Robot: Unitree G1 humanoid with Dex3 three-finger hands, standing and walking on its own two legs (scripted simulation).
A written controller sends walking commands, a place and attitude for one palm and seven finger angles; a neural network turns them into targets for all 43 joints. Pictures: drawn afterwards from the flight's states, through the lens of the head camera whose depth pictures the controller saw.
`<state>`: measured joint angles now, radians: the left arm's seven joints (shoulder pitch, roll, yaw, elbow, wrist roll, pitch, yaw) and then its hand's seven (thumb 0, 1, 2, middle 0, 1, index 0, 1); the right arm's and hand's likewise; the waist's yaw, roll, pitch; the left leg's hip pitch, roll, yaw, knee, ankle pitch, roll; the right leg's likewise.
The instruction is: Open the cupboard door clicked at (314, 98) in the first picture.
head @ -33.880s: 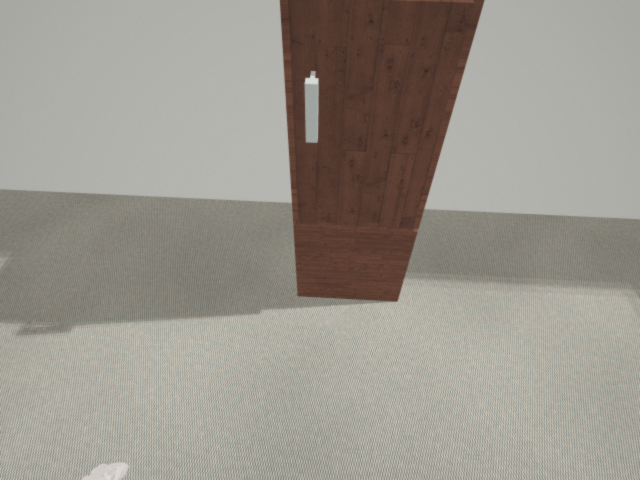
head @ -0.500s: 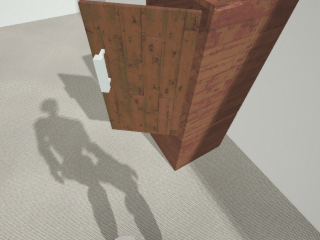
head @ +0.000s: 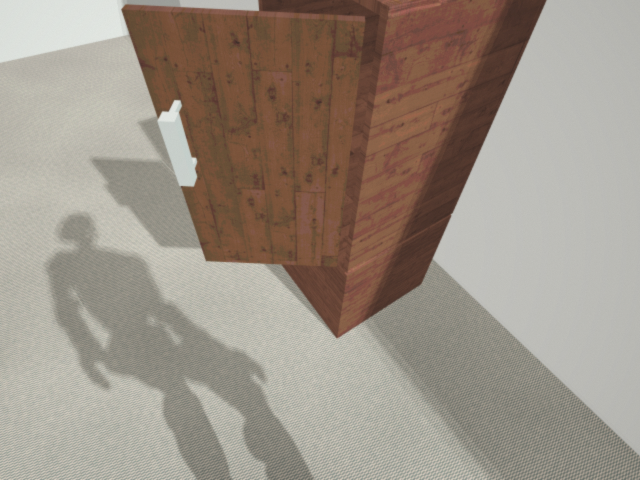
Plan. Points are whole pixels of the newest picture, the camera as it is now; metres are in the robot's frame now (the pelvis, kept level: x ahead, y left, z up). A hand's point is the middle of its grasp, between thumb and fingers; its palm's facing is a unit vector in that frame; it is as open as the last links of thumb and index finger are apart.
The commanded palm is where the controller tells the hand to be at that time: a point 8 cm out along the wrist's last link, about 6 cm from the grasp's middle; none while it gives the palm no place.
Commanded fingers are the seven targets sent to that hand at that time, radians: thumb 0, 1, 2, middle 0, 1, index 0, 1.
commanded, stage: come to a stop and stand still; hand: left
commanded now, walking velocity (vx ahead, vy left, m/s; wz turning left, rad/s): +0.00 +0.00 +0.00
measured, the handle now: (182, 143) +0.62 +0.27 +0.05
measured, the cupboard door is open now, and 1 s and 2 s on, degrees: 54 54 54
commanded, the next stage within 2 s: look again from close up in 0.98 s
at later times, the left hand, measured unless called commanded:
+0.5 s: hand out of the picture +0.02 +0.13 -0.17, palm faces +0.06 -0.98 -0.18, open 7.4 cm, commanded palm none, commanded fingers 0.00 0.90 0.90 -0.20 -0.30 -0.20 -0.30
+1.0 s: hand out of the picture +0.06 +0.14 -0.18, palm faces +0.07 -0.98 -0.19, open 7.4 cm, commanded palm none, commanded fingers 0.00 0.90 0.90 -0.20 -0.30 -0.20 -0.30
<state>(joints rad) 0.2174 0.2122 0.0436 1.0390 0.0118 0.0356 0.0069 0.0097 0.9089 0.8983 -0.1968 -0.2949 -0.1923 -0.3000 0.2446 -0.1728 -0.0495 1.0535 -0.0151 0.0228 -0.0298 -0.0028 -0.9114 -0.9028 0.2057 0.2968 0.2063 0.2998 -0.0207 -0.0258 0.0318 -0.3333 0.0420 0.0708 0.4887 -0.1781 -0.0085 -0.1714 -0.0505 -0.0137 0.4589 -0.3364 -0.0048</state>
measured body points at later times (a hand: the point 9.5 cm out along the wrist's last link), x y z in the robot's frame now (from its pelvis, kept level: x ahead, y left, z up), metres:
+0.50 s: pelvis +0.03 -0.04 +0.00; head +0.05 -0.04 +0.45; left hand +0.02 +0.18 -0.16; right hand +0.01 -0.25 -0.16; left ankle +0.05 +0.13 -0.73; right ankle -0.04 -0.14 -0.73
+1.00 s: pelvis +0.06 -0.03 +0.00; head +0.08 -0.03 +0.45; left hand +0.06 +0.19 -0.16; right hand +0.10 -0.26 -0.16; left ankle +0.05 +0.13 -0.73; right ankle -0.04 -0.14 -0.73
